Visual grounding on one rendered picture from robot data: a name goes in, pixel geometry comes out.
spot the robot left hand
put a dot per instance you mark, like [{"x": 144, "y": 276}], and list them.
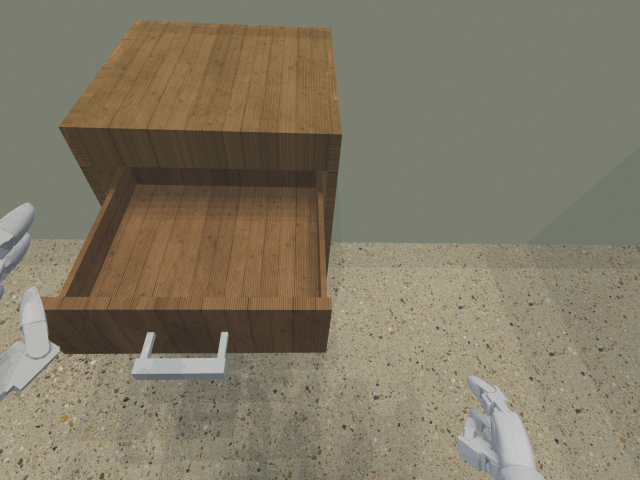
[{"x": 22, "y": 363}]

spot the drawer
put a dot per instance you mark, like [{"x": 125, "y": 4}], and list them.
[{"x": 188, "y": 253}]

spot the handle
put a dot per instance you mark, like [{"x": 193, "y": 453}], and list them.
[{"x": 146, "y": 368}]

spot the cabinet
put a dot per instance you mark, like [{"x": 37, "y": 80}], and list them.
[{"x": 218, "y": 96}]

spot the robot right hand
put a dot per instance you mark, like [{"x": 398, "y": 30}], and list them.
[{"x": 505, "y": 441}]

